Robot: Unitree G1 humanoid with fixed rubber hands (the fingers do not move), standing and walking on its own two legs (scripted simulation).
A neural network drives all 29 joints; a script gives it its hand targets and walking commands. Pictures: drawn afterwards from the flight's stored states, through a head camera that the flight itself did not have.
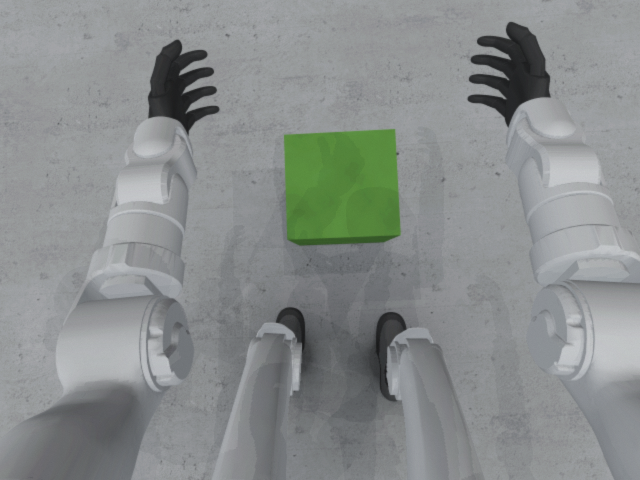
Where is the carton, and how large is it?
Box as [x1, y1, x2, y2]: [284, 129, 400, 245]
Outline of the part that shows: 394,129 284,135 287,239 299,245 385,241 400,234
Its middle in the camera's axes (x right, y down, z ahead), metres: +0.05 -0.09 +0.85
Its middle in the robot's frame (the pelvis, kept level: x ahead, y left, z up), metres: +0.50 +0.01 -0.51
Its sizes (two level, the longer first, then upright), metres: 0.210 0.200 0.250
